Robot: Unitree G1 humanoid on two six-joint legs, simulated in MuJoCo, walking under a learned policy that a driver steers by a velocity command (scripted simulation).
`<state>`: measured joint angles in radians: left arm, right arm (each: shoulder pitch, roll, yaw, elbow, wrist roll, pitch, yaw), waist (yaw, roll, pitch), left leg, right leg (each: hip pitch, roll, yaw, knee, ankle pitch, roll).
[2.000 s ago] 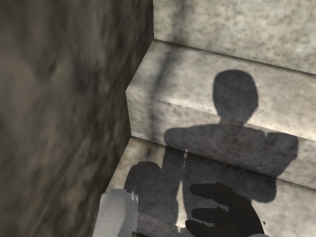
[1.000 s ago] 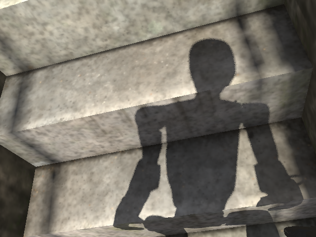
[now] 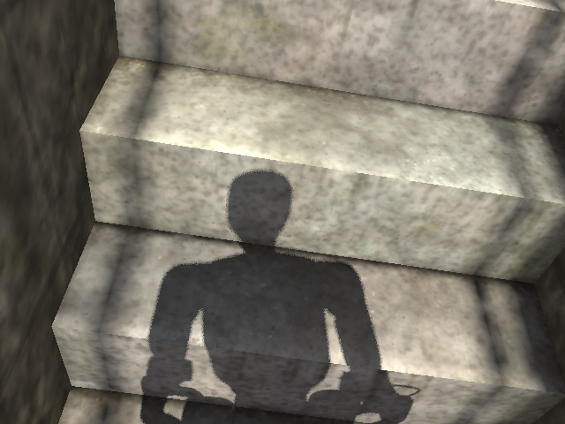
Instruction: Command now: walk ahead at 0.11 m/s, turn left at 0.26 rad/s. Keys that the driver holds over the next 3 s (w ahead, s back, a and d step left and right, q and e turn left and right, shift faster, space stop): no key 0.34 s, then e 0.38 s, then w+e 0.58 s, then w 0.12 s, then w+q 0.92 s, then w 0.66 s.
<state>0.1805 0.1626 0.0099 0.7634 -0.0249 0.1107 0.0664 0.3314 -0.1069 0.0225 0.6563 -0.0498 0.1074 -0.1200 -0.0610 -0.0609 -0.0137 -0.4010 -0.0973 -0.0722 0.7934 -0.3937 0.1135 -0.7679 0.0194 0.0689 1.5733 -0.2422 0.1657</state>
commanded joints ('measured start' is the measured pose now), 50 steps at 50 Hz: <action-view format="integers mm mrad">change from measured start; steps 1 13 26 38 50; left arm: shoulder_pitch -159 -84 -12 30 112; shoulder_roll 6 111 -17 24 209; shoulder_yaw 0 42 48 20 29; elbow -111 -35 -392 -272 -244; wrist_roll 17 28 0 -8 82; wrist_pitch -8 -69 -26 -99 -191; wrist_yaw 12 43 12 -2 27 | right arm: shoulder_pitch -2 143 -269 -211 -465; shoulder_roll -163 -209 -204 -222 -239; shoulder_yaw -56 -124 -77 -57 -19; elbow -88 51 189 33 -241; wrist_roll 8 89 46 9 2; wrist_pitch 11 -53 -119 -27 -25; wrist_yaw -31 70 138 56 113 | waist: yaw -30 -22 267 117 143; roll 257 -40 149 231 -332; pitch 12 -57 -11 -23 -64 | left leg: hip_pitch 170 -149 181 555 182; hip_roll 199 41 332 345 26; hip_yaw -294 -195 97 308 -41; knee -393 1052 -872 -439 847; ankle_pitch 424 -240 1885 859 -14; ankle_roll -110 -209 -212 66 -52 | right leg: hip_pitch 3 648 373 -540 -169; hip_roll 4 -281 84 40 13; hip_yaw -84 85 -95 -38 553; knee -212 -1231 -321 412 -753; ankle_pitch -58 126 -142 -322 -486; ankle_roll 4 -388 -232 -60 -401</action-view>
